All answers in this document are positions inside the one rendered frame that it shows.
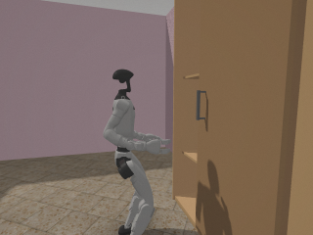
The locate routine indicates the robot left hand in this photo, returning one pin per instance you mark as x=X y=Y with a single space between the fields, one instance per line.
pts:
x=149 y=137

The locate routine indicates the wardrobe door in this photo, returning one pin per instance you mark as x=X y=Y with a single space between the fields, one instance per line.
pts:
x=246 y=65
x=297 y=202

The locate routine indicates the handle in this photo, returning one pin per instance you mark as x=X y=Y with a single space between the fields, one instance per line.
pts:
x=198 y=105

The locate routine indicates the right robot upper arm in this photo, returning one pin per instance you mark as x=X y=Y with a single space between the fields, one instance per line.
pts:
x=120 y=109

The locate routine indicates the robot right forearm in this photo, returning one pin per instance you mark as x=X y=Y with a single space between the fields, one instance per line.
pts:
x=119 y=140

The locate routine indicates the robot left forearm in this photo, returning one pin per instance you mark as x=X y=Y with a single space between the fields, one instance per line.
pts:
x=138 y=135

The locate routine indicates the left robot foot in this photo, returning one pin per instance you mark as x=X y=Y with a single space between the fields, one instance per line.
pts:
x=123 y=231

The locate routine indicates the robot right hand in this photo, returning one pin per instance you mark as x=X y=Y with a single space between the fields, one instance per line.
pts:
x=153 y=146

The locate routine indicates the left robot shin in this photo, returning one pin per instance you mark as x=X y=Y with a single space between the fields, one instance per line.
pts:
x=133 y=208

